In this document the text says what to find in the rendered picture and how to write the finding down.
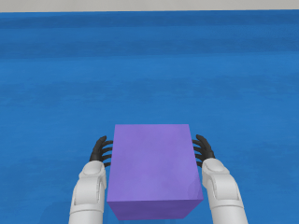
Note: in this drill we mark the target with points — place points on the left robot forearm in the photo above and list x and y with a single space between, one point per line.
88 198

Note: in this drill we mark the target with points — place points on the right robot forearm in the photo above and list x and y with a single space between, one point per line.
223 194

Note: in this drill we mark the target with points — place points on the carton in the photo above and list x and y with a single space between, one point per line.
153 172

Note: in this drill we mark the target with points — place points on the right robot hand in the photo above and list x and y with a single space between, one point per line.
204 149

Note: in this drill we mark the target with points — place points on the left robot hand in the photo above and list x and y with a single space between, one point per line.
98 151

